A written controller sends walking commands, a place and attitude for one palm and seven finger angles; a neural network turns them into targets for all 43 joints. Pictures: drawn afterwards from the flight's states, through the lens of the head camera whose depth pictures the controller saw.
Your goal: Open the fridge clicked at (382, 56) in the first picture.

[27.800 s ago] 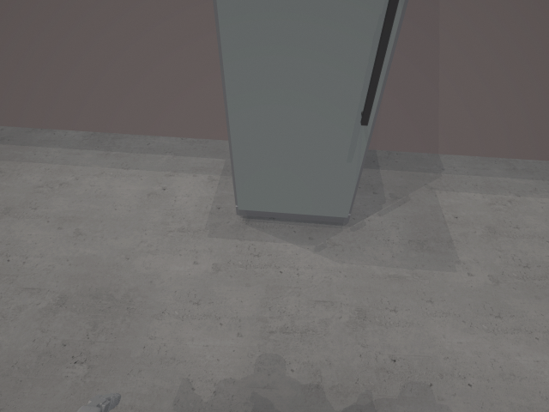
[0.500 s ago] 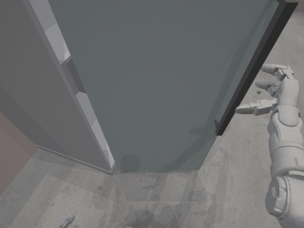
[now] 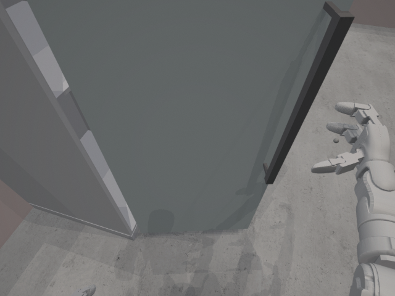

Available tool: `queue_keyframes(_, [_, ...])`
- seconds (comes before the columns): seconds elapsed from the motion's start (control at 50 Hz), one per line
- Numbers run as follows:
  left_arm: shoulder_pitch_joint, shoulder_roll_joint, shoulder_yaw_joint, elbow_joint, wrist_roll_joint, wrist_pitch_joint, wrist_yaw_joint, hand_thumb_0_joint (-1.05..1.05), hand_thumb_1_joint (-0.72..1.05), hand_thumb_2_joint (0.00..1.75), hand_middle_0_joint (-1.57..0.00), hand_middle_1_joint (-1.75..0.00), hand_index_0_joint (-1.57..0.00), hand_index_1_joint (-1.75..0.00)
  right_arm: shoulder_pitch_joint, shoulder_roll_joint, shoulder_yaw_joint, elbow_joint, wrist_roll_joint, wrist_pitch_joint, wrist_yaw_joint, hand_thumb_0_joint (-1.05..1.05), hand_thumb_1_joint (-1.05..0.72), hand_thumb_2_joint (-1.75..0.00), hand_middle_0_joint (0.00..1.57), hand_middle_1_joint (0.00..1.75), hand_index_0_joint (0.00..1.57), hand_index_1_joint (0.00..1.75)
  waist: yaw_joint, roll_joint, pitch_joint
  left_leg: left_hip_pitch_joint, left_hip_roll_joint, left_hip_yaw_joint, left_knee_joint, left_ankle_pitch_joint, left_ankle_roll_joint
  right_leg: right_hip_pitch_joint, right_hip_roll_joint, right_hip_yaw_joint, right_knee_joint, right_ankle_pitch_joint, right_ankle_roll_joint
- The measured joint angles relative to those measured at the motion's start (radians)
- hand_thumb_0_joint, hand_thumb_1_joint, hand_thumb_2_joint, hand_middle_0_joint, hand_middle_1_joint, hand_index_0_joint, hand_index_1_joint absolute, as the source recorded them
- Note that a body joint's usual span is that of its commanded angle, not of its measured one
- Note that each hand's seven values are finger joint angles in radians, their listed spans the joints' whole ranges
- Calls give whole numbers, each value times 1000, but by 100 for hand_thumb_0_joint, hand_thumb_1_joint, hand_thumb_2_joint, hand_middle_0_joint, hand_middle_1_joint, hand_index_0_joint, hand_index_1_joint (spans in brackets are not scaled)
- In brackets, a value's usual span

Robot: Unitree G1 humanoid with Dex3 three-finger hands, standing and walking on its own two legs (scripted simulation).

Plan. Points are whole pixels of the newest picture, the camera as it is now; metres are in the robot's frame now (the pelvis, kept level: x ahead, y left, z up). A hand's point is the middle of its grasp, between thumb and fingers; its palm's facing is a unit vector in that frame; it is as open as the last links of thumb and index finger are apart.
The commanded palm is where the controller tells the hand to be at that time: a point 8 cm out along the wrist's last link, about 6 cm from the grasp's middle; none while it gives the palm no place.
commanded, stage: slip the hand off the handle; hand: right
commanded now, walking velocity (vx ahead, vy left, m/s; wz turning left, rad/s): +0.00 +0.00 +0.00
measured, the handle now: (290, 118) +0.49 -0.16 +0.10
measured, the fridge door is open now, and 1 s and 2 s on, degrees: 71 71 71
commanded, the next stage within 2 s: draw the hand back to the body in 0.78 s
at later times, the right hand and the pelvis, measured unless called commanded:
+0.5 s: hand (352, 185) +0.31 -0.23 +0.12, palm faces +0.20 +0.97 -0.10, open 14.7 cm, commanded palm +0.28 -0.27 +0.13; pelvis -0.02 +0.00 +0.00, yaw -2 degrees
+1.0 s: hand (346, 181) +0.31 -0.22 +0.13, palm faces +0.07 +1.00 +0.02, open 14.7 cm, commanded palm +0.26 -0.27 +0.14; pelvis -0.02 +0.03 +0.00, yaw -1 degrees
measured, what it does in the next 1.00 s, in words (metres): stands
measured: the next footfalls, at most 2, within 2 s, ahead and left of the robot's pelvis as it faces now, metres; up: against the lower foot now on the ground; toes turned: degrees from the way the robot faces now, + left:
none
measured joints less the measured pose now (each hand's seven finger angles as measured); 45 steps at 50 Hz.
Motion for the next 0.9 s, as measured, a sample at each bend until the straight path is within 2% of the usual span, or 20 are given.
queue_keyframes(0.18, [-40, -27, -12, -25, 2, -17, 1, 1, 91, 90, -20, -30, -21, -30, 224, 67, 32, -297, 6, 65, -55, -2, 55, -20, 25, 115, 25, 115, -29, 3, 11, 58, 5, -2, -14, 2, -7, 55, 6, -2, -9, -1, -5])
queue_keyframes(0.32, [-103, -28, -28, -30, -4, -42, 22, 1, 91, 90, -20, -30, -21, -30, 275, 74, 70, -391, 24, 130, -55, -2, 55, -20, 25, 115, 25, 115, -55, 0, 17, 93, 12, 20, -18, 7, -5, 78, 14, 20, -10, 11, -4])
queue_keyframes(0.46, [-144, -24, -43, -38, -7, -67, 40, 1, 91, 90, -20, -30, -21, -30, 302, 87, 104, -429, 34, 171, -44, -2, 56, -20, 25, 115, 25, 115, -69, -4, 26, 111, 17, 34, -16, 11, 1, 95, 19, 35, -18, 27, 0])
queue_keyframes(0.64, [-145, -28, -59, -23, -2, -89, 55, 1, 91, 90, -20, -30, -21, -30, 319, 73, 94, -439, 28, 166, -47, -2, 56, -20, 25, 115, 25, 115, -69, -1, 47, 125, 8, 45, -15, 15, 16, 109, 11, 47, -27, 42, 14])
queue_keyframes(0.8, [-120, -16, -55, 8, -4, -100, 66, 1, 91, 90, -20, -30, -21, -30, 246, 40, 75, -362, 45, 159, -14, -2, 56, -20, 25, 115, 25, 115, -55, -10, 53, 107, 0, 49, -17, 20, 27, 94, 3, 51, -36, 53, 24])
queue_keyframes(0.9, [-96, -6, -42, 11, -3, -97, 60, 1, 91, 90, -20, -30, -21, -30, 274, 47, 52, -363, 60, 152, 1, -2, 55, -20, 25, 115, 25, 115, -45, -15, 38, 95, -5, 35, -12, 15, 29, 95, -2, 37, -44, 50, 27])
